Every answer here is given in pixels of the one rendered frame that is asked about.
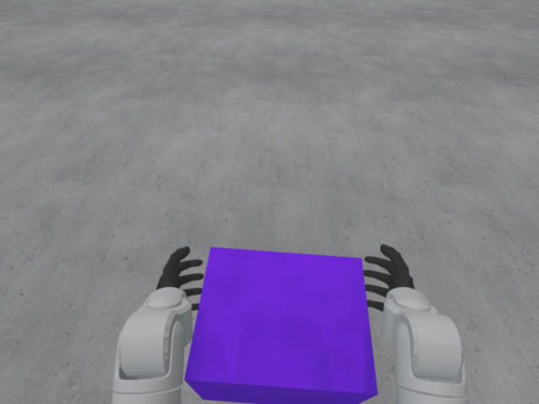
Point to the robot left forearm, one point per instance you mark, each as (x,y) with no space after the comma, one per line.
(149,362)

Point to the carton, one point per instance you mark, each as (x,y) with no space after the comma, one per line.
(282,328)

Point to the robot right forearm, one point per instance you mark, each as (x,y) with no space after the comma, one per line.
(429,359)

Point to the robot right hand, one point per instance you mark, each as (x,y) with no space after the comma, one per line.
(399,274)

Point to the robot left hand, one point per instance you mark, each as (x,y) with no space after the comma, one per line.
(173,268)

